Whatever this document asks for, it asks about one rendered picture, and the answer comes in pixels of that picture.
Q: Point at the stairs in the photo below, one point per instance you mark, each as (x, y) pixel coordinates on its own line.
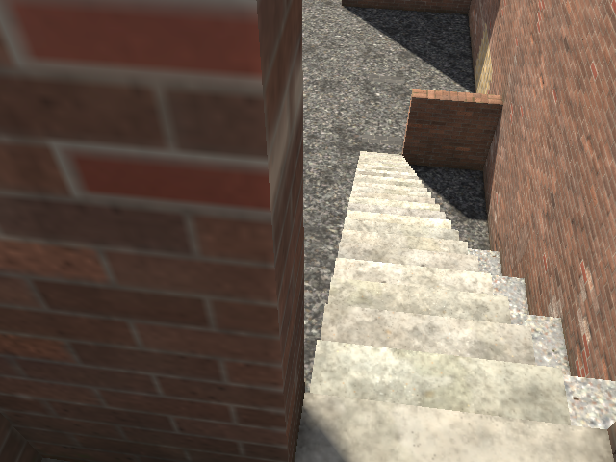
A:
(411, 320)

